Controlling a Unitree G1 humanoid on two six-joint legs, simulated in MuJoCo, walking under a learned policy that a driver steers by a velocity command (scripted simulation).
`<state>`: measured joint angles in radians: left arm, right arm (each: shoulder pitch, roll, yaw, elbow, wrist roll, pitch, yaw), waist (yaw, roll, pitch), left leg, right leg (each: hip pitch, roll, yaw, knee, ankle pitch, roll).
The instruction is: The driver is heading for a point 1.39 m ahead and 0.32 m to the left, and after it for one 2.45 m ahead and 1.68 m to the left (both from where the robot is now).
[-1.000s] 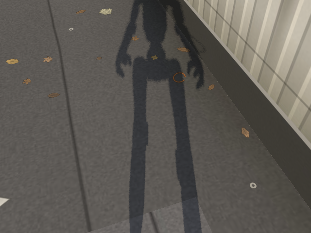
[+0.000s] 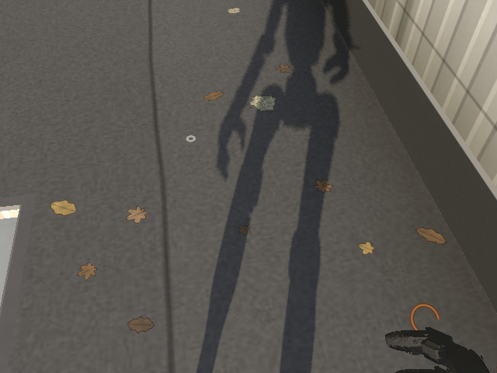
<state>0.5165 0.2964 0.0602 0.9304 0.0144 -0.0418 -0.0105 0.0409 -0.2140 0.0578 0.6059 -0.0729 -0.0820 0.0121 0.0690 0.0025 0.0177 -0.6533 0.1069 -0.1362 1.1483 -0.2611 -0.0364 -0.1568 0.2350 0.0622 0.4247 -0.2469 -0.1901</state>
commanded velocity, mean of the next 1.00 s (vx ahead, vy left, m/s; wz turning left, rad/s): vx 1.00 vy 0.00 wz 0.46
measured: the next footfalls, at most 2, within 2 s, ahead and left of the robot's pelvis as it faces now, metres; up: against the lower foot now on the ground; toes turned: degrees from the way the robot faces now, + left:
left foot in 0.22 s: +0.44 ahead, +0.17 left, +0.00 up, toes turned +3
right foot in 0.64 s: +0.87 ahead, +0.03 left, +0.00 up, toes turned +22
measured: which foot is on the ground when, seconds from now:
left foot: up 0.00-0.20, down 0.22-0.64, up 0.66-1.00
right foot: down 0.00-0.24, up 0.26-0.62, down 0.64-1.00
